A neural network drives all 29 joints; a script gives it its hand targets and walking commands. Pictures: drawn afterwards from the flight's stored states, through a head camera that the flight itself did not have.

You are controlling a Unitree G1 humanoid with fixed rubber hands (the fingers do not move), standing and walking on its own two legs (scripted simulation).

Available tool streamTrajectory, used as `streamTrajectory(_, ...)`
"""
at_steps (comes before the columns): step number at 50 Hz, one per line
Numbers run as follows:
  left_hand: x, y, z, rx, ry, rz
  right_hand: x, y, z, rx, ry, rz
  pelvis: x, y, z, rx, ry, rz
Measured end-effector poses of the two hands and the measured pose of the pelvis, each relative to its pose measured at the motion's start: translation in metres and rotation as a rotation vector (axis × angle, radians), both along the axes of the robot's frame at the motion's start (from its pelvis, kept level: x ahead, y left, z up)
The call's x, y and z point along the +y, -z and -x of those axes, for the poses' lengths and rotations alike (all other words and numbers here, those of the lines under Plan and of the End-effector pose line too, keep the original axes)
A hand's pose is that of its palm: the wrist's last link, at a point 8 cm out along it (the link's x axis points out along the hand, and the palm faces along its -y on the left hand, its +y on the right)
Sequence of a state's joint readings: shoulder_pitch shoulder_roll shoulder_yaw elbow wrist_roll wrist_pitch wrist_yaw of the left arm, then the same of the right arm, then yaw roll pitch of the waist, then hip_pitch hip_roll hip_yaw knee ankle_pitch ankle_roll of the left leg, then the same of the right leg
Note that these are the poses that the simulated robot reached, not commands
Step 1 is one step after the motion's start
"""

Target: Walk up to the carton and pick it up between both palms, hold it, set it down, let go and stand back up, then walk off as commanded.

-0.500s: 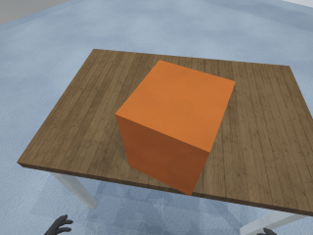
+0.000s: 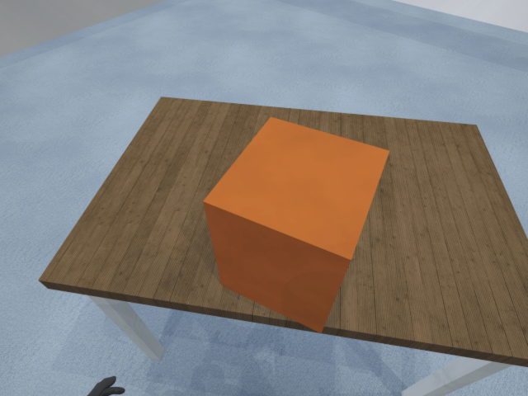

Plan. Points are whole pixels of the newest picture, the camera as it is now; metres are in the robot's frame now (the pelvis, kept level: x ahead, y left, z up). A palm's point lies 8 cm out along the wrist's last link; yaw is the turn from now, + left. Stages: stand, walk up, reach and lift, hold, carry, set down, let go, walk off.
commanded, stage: stand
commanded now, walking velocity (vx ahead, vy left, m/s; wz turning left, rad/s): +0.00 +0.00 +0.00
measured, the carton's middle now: (296, 226) +0.40 -0.03 +0.02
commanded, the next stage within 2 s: walk up in 0.98 s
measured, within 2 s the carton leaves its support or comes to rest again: neither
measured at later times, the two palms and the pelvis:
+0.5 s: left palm out of the picture +0.08 +0.30 -0.10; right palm out of the picture +0.09 -0.28 -0.10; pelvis -0.01 +0.01 +0.01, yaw +1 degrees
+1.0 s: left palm out of the picture +0.07 +0.30 -0.10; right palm out of the picture +0.08 -0.28 -0.10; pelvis -0.01 +0.01 +0.02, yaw +1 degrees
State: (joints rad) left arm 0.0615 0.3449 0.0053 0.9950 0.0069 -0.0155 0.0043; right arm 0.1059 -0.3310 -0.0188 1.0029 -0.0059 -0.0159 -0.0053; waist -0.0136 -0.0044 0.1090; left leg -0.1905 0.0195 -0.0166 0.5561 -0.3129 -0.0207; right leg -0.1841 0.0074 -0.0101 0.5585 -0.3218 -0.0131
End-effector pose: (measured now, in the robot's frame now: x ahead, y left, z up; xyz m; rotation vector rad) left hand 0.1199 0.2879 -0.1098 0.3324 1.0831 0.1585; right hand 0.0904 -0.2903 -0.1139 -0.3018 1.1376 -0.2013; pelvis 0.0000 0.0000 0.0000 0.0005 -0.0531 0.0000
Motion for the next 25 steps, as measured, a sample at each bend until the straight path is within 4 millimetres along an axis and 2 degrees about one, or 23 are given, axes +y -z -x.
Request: streamTrajectory(25, 0.014, -0.006, 0.042, 0.070, -0.059, 0.011, 0.015, -0.012, 0.003, 0.013, -0.017, -0.009, 0.010, -0.014, 0.009, -0.002, -0.014, 0.005)
